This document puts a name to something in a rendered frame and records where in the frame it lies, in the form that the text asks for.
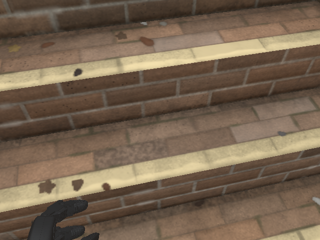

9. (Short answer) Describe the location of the robot left hand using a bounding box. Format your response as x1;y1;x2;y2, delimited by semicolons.
27;199;100;240

